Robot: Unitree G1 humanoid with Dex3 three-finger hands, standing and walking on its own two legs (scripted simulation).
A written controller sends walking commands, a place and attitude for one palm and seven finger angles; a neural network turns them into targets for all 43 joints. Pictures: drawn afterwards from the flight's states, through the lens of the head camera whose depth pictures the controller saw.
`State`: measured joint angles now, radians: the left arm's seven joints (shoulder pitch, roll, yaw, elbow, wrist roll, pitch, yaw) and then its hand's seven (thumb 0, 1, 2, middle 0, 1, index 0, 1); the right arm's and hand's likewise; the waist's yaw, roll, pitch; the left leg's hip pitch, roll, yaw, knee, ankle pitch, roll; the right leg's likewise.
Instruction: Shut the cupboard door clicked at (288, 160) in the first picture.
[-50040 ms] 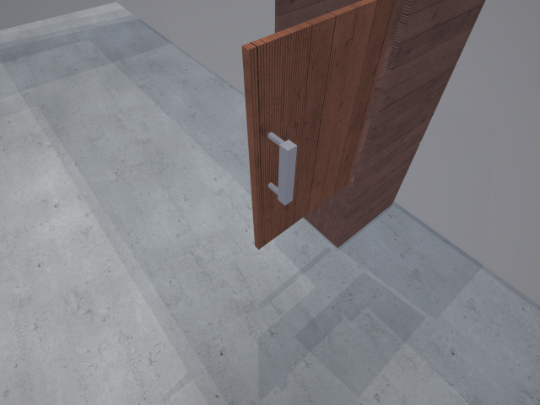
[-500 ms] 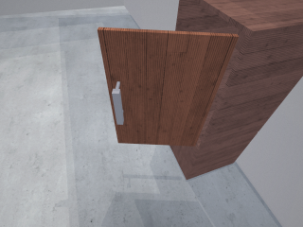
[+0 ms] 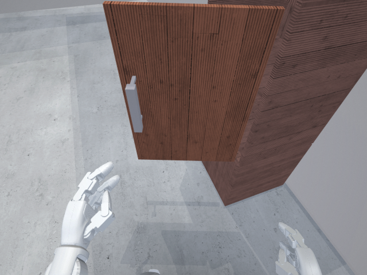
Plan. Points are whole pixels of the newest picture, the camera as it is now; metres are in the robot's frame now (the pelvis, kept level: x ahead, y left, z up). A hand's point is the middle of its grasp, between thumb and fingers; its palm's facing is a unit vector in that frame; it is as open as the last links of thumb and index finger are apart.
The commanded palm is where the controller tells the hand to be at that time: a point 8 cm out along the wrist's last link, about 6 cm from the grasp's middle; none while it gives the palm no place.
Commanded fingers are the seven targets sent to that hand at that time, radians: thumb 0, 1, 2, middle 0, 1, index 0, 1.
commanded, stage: raise the hand and make a fist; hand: left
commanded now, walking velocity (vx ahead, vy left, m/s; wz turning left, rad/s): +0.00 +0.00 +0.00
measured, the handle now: (136, 105) +0.58 +0.16 +0.03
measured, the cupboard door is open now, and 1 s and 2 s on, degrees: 69 69 69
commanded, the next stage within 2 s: bring the fist close to the handle in 1.62 s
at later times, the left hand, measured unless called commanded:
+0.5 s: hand (113, 233) +0.22 +0.16 -0.01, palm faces -0.07 -1.00 +0.01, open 4.3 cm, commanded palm +0.18 +0.22 +0.01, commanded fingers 0.00 0.90 0.90 -0.93 -1.10 -0.93 -1.10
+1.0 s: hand (83, 225) +0.21 +0.20 +0.04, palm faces +0.05 -1.00 -0.04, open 3.1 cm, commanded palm +0.19 +0.25 +0.03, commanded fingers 0.00 0.90 0.90 -1.30 -1.50 -1.30 -1.50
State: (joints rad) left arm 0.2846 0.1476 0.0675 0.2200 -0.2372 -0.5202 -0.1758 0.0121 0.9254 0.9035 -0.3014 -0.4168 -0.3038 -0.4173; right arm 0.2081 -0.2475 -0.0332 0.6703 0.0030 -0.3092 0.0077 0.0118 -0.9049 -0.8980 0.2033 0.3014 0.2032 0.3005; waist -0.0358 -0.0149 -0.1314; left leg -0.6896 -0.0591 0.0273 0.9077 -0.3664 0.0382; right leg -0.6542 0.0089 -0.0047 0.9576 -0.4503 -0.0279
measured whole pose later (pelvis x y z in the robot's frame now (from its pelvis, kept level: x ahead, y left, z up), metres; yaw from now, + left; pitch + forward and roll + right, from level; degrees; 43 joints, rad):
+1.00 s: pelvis +0.00 +0.01 -0.03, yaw +0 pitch +14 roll -3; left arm 0.44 0.24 0.13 -0.11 -0.29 -0.39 -0.20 0.02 0.90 0.90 -1.21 -1.40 -1.21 -1.40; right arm 0.22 -0.22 0.02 0.48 0.04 -0.16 -0.05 0.01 -0.90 -0.90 0.20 0.30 0.20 0.30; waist 0.02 0.05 -0.17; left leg -0.91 -0.03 -0.03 1.16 -0.49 0.05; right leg -0.82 0.04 -0.07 1.11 -0.53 -0.02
